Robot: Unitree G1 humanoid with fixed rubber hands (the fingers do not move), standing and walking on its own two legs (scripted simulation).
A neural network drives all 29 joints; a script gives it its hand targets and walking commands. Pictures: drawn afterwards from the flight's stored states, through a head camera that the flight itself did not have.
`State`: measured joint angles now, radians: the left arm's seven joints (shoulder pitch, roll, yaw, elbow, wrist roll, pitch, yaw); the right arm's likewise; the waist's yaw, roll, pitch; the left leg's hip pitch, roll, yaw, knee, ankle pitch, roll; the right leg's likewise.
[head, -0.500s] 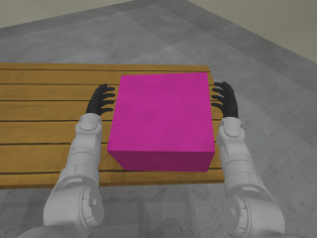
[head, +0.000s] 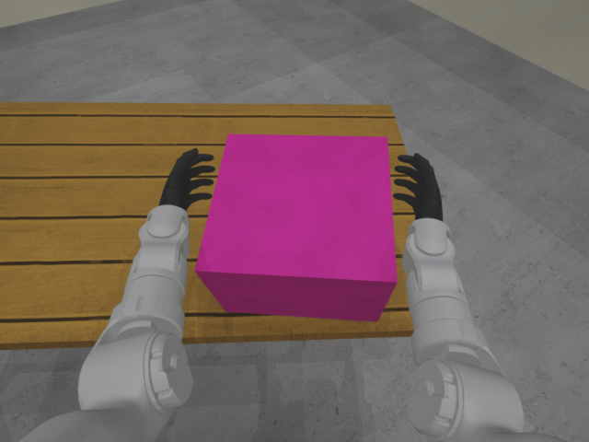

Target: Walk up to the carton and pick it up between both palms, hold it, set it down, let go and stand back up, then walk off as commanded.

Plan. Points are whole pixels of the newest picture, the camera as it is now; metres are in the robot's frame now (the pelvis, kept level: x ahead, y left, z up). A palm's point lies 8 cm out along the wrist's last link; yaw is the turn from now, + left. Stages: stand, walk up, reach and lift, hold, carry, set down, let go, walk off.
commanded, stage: set down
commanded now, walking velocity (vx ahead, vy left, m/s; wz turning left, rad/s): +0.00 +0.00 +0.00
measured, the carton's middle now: (303, 228) +0.43 -0.01 -0.02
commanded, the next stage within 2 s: none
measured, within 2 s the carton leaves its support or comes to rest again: rests again in 1.86 s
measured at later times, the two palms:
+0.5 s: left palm (184, 202) +0.42 +0.17 +0.06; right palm (425, 215) +0.39 -0.18 +0.07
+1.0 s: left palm (189, 204) +0.42 +0.16 +0.06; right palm (427, 221) +0.39 -0.19 +0.06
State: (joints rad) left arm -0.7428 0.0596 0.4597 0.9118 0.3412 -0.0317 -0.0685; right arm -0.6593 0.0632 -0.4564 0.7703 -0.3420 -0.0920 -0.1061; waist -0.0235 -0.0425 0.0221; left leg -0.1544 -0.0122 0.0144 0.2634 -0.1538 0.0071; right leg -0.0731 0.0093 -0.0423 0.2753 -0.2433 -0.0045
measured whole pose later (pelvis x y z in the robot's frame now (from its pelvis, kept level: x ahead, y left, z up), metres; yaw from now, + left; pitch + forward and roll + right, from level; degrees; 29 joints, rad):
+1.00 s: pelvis -0.01 +0.00 +0.00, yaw +0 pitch +8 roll +1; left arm -0.81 0.03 0.53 0.97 0.37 -0.17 -0.07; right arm -0.69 0.07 -0.54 0.77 -0.42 -0.16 -0.10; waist -0.02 -0.04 0.01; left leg -0.29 -0.01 0.02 0.29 -0.14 0.01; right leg -0.23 0.01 -0.04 0.34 -0.25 0.00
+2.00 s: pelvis -0.02 +0.00 -0.01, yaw -1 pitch +15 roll +0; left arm -0.89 0.18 0.45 1.27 0.18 -0.29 -0.02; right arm -0.77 -0.01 -0.51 1.01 -0.16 -0.24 -0.08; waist -0.02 -0.04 -0.09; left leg -0.54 0.02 0.03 0.46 -0.19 0.01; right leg -0.45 0.03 -0.04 0.45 -0.26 -0.03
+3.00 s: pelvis -0.08 +0.02 -0.04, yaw -2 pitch +20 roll -2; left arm -0.70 0.34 0.05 1.32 -0.27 -0.43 -0.05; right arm -0.59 -0.18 -0.01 1.17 0.34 -0.41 -0.07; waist -0.03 0.01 -0.26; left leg -0.82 0.02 0.03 0.65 -0.18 0.01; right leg -0.73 0.03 -0.04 0.63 -0.25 -0.01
